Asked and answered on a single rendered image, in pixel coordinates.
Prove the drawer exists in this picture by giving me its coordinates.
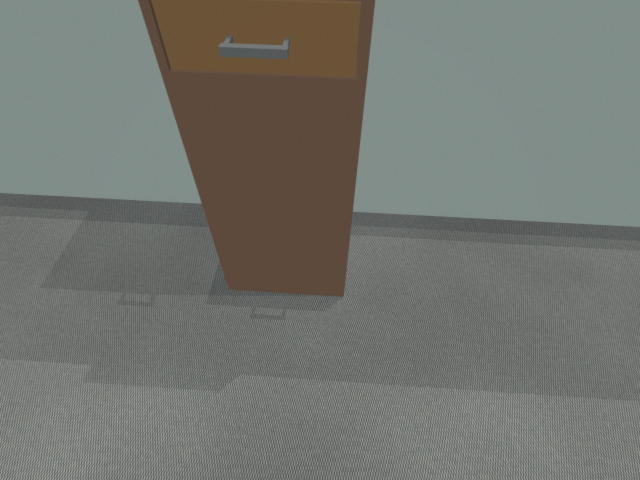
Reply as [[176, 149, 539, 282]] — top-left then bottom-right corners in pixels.
[[151, 0, 361, 77]]

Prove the handle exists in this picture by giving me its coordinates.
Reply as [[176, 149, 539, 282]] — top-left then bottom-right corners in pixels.
[[218, 35, 290, 59]]

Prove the cabinet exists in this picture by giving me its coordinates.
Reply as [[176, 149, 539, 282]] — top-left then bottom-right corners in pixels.
[[138, 0, 375, 297]]

